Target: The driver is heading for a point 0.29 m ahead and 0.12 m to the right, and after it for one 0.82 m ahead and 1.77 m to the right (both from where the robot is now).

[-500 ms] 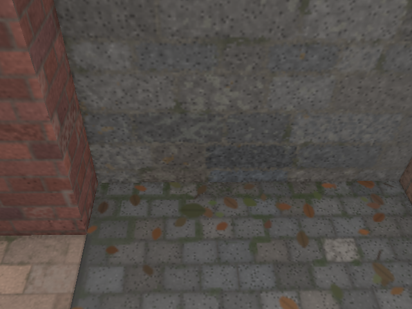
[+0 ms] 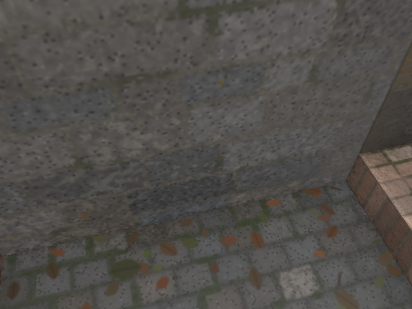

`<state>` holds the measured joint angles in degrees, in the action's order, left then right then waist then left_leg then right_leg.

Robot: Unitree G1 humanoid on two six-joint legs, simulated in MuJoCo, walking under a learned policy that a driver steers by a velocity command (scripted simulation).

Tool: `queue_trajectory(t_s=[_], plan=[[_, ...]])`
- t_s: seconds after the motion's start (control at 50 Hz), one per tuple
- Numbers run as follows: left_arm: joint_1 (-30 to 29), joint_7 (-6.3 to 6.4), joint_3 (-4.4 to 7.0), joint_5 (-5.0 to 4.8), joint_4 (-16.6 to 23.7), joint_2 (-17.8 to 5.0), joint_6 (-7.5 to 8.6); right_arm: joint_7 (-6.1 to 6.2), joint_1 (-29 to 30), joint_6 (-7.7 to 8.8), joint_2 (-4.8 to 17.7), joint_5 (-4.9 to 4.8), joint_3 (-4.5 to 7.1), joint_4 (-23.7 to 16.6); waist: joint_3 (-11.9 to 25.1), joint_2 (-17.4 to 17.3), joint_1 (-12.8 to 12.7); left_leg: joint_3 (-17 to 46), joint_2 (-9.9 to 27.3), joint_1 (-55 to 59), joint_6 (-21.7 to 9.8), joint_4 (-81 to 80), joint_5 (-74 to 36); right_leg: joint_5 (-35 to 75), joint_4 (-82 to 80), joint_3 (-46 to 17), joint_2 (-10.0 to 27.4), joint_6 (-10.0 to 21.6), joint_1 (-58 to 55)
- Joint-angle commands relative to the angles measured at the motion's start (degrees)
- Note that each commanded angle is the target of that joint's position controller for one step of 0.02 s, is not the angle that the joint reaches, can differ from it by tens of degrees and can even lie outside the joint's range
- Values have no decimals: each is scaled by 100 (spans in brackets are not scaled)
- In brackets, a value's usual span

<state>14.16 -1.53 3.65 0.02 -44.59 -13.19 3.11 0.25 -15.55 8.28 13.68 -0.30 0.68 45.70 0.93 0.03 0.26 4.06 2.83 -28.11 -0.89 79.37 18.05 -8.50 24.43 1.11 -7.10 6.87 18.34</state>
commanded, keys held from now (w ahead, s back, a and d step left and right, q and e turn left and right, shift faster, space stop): w+e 1.00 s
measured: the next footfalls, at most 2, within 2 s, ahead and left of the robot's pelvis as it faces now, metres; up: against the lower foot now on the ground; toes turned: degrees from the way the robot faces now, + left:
left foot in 0.32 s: +0.39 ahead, +0.13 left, +0.00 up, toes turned -15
right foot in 0.76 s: +0.38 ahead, -0.19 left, +0.00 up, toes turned -26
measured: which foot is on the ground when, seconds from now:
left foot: up 0.00-0.30, down 0.32-0.78, up 0.80-1.00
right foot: down 0.00-0.32, up 0.34-0.74, down 0.76-1.00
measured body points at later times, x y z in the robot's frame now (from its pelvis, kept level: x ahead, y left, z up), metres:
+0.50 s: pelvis +0.27 +0.03 +0.00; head +0.30 +0.03 +0.45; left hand +0.52 +0.23 -0.08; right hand +0.27 -0.27 -0.10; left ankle +0.35 +0.14 -0.74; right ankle +0.21 -0.09 -0.65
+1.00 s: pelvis +0.38 -0.09 +0.00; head +0.39 -0.12 +0.45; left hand +0.64 +0.07 -0.08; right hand +0.39 -0.41 -0.09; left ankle +0.54 +0.01 -0.67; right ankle +0.34 -0.17 -0.74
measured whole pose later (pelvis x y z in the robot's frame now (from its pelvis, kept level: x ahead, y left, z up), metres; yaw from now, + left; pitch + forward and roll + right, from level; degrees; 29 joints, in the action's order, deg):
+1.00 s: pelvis +0.38 -0.09 +0.00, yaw -35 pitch +4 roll +1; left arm 16.1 0.6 3.8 0.8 -35.9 -14.9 0.5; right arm 2.5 -8.3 5.9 16.4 2.7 2.4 39.7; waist 2.0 -1.6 -1.9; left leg 2.6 3.3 -37.6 3.1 55.4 9.8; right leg -12.0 27.2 -7.0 -5.1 3.5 18.1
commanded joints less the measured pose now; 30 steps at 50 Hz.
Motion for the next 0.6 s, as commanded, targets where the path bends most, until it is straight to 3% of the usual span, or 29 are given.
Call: queue_trajectory(t_s=[0.02, 0.06, 0.08, 0.12, 0.16, 0.2, 0.24, 0.26, 0.28, 0.3, 0.32, 0.34, 0.36, 0.38, 0.4, 0.42, 0.44, 0.48, 0.5, 0.56, 0.6], plan=[[-16, 96, 29, -20, 497, -375, 151, -12, -131, -18, 516, 96, 214, -671, 96, -113, 277, 90, 402, -1523, 98, -222, -270, 1670, -1277, -1999, 1603, 1108, -877], [-112, 162, 78, -19, 571, -636, 159, 9, 300, -78, 484, 218, 211, -910, -171, 110, 302, -164, 352, -1324, 265, -1365, -825, 2158, -1396, -1476, 1178, 990, -96], [-73, 194, 114, 30, 579, -770, 156, 7, 509, -103, 511, 302, 205, -994, -124, 176, 241, -242, 255, -1031, 374, -2024, -1230, 2394, -1335, -1282, 1044, 942, 134], [54, 158, 176, 52, 609, -999, 226, 108, 948, -229, 453, 214, 202, -1031, -108, 234, 0, -319, 29, -283, 451, -3666, -1999, 2257, -1142, -986, 783, 664, 405], [518, 108, 234, -94, 454, -1105, 275, 163, 1588, -324, 371, 80, 173, -1212, 10, 402, -305, -296, -187, 15, 498, -4399, -2355, 1442, -1089, -1325, 946, 523, 110], [450, 142, 240, -164, 496, -969, 272, 170, 1704, -395, 525, -1, 195, -1226, 56, 677, -288, 111, -135, -159, 451, -4841, -2426, 952, -795, -1774, 1197, 414, -552], [386, 180, 258, -157, 591, -901, 255, 129, 1725, -250, 802, 40, 305, -1208, 116, 581, -256, 184, -138, 4, 344, -5275, -2294, 732, -311, -2096, 1306, 253, -934], [201, 205, 311, -85, 706, -1040, 175, 88, 1628, -172, 932, 101, 362, -1187, 149, 591, -149, 123, -143, 167, 300, -5259, -2054, 863, -71, -2231, 1366, 212, -983], [109, 230, 303, -40, 758, -976, 110, 54, 1278, -105, 944, 152, 407, -1094, 320, 663, 5, 87, -143, 655, 176, -5316, -1751, 1311, 367, -2278, 1272, 154, -973], [1, 244, 277, -32, 873, -857, 72, 106, 687, -8, 1009, 180, 468, -996, 627, 645, 296, 7, -101, 1411, -33, -5559, -1640, 1961, 1076, -2152, 981, -39, -932], [-87, 192, 108, 74, 979, -509, 74, 170, -279, 57, 1314, 300, 511, -852, 1422, 607, 699, 456, 583, 3036, -481, -5226, -1536, 1267, 2519, -1891, 684, -160, -154], [706, 150, -85, 38, 1112, 20, 135, 199, -966, 40, 1783, 446, 648, -631, 2174, -1462, 405, 2862, 2067, 5237, -1514, -5438, -1629, -1950, 4364, -1273, -148, -538, 2051], [822, 150, -63, -113, 993, -460, 161, 180, -1088, 9, 1541, 302, 651, -494, 2269, -2071, 447, 3947, 2428, 5283, -1667, -5827, -544, -2612, 5447, -1254, 295, -579, 2927], [297, 143, 40, -123, 1024, -1001, 139, 196, -778, -13, 1174, 279, 578, -650, 1575, -1279, 614, 3244, 2141, 4618, -1311, -6050, -2, -1966, 5691, -1301, 578, -568, 3162], [-155, 193, 63, -39, 1162, -1044, 82, 262, -300, -64, 973, 278, 497, -739, 1081, -685, 473, 2332, 1892, 3684, -1033, -6104, -855, -1432, 5567, -1054, 828, -609, 2844], [-497, 194, 70, 67, 1225, -1004, 97, 279, -71, -55, 870, 257, 470, -654, 665, -395, 386, 1672, 1580, 2805, -947, -6266, -1814, -1187, 5206, -951, 977, -653, 2487], [-516, 180, 63, 77, 1307, -846, 70, 286, 23, -50, 823, 270, 450, -573, 490, -394, 192, 1213, 1433, 2329, -879, -6360, -2431, -1139, 4850, -950, 1124, -652, 2173], [-690, 182, -33, 42, 1467, -455, -17, 247, -50, 8, 849, 189, 461, -367, 181, -379, 132, 713, 1397, 1804, -952, -6531, -3341, -1219, 4295, -754, 1202, -757, 2005], [-698, 186, -55, 30, 1522, -380, -41, 224, -42, 31, 933, 160, 485, -285, 179, -396, 76, 523, 1446, 1727, -999, -6596, -3593, -1134, 4035, -726, 1236, -808, 2011], [-745, 159, -34, 13, 1558, -402, -53, 223, 7, 36, 1220, 132, 579, -143, 345, -506, 13, 28, 1459, 1650, -942, -6745, -3230, -239, 3348, -618, 1289, -868, 1785], [-1004, 105, -1, -10, 1617, -420, -136, 310, 112, 0, 1199, 94, 544, -147, 335, -589, -4, -446, 1253, 1395, -690, -6742, -2657, 352, 2780, -476, 1175, -843, 1297]])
